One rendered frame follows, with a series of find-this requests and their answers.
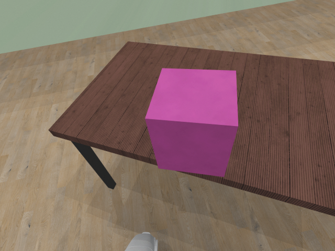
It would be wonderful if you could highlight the carton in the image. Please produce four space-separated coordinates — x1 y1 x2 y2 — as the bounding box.
145 68 238 177

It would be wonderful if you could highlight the left robot thigh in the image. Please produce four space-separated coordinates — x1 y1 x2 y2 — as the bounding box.
125 233 158 251

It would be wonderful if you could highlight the table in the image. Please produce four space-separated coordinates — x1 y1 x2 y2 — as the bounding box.
49 41 335 216

